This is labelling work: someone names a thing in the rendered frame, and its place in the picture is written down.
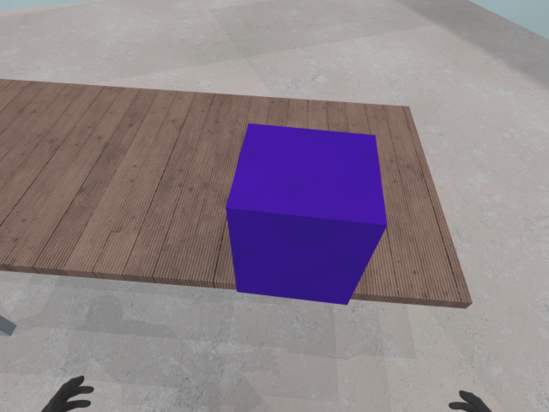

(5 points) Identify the robot right hand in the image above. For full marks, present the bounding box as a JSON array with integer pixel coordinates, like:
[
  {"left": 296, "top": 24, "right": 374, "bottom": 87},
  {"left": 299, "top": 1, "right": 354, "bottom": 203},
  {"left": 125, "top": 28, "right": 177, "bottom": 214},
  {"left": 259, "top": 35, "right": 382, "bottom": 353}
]
[{"left": 449, "top": 391, "right": 492, "bottom": 412}]

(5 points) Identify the carton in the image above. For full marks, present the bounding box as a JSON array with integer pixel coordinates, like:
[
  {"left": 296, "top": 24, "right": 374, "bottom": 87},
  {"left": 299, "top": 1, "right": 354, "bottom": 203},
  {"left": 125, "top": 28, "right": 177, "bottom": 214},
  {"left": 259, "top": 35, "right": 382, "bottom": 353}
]
[{"left": 226, "top": 124, "right": 387, "bottom": 305}]

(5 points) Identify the robot left hand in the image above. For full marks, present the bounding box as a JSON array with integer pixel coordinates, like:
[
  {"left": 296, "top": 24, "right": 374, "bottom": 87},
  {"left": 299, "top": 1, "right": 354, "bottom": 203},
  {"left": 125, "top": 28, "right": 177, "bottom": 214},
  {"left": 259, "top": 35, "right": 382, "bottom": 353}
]
[{"left": 41, "top": 376, "right": 94, "bottom": 412}]

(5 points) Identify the table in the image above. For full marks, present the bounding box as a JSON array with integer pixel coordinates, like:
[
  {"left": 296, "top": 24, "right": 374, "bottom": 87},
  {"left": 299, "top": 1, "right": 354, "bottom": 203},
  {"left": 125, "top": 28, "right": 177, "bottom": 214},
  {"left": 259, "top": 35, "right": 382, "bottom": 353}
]
[{"left": 0, "top": 79, "right": 473, "bottom": 336}]

